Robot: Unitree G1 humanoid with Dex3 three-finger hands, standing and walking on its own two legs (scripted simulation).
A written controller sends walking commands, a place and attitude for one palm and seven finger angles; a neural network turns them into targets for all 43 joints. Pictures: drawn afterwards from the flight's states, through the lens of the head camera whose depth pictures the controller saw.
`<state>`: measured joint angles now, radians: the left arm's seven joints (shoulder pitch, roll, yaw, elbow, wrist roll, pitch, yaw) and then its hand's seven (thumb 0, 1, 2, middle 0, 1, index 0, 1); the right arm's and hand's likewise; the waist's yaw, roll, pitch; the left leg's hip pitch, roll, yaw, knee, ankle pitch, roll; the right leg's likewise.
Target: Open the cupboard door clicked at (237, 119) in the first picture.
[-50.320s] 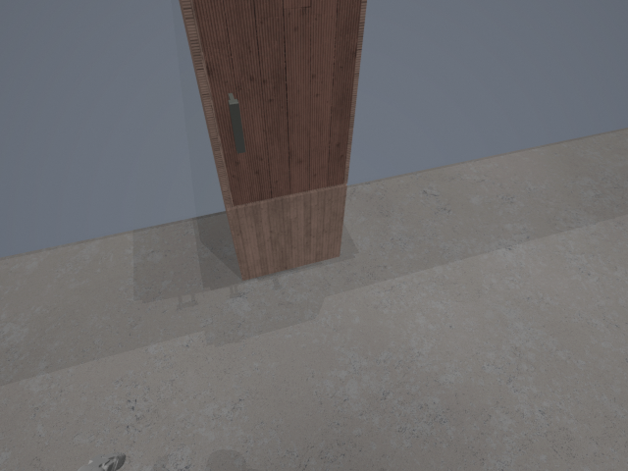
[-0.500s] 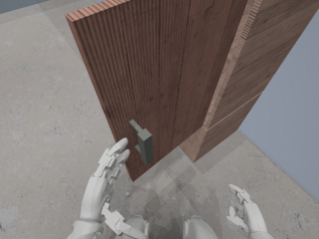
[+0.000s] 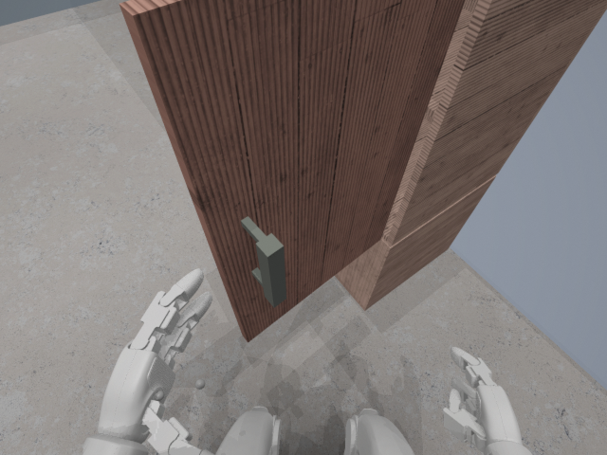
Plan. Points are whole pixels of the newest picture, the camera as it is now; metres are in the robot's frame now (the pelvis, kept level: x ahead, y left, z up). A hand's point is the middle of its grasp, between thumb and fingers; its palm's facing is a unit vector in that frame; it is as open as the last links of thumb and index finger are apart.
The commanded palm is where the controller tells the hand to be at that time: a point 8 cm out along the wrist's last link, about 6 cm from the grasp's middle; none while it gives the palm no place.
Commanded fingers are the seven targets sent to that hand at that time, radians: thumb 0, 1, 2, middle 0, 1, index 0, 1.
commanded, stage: draw the hand back to the body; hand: left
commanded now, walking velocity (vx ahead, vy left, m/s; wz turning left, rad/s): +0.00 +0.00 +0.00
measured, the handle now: (263, 263) +0.34 +0.08 +0.06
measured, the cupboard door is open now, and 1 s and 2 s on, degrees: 94 94 94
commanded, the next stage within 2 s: step back with the hand held close in 1.50 s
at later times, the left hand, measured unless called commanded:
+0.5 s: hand (104, 358) +0.19 +0.19 +0.15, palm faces +0.02 -0.98 -0.20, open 15.9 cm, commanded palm +0.16 +0.24 +0.17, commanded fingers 0.00 -0.15 0.45 -0.16 -0.30 -0.16 -0.30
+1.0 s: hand out of the picture +0.22 +0.26 +0.25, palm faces +0.38 -0.84 -0.39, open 10.5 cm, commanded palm +0.17 +0.31 +0.27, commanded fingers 0.00 0.73 0.82 -0.19 -0.30 -0.19 -0.30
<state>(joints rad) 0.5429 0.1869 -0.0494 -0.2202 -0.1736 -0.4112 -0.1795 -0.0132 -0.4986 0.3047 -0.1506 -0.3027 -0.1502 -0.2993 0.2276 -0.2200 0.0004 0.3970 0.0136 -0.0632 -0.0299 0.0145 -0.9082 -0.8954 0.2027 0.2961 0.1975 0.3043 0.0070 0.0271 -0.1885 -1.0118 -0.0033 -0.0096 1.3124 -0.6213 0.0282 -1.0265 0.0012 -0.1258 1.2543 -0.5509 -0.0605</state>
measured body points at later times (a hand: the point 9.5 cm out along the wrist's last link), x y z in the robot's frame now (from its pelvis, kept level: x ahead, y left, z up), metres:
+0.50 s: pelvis +0.02 +0.01 +0.06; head +0.03 +0.01 +0.51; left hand +0.19 +0.24 +0.17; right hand +0.20 -0.22 +0.00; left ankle +0.01 +0.10 -0.62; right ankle +0.03 -0.09 -0.62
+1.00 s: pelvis +0.04 +0.02 +0.11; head +0.01 +0.00 +0.56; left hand +0.19 +0.30 +0.27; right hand +0.22 -0.19 +0.04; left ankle +0.01 +0.10 -0.62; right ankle +0.03 -0.09 -0.62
